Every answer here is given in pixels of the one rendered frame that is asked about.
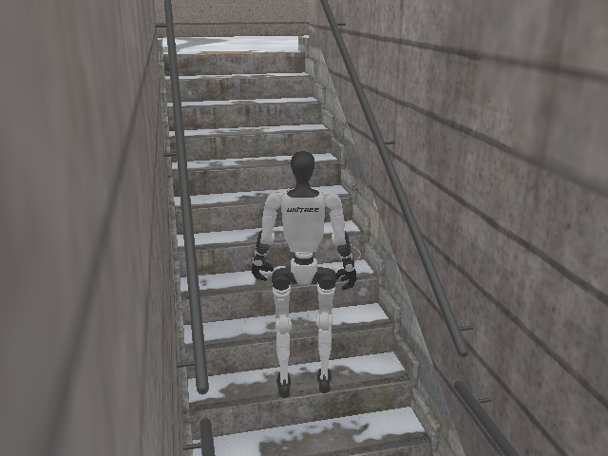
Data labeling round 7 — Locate stairs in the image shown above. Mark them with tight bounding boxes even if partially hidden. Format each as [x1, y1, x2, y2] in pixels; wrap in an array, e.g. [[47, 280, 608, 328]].
[[163, 52, 432, 456]]

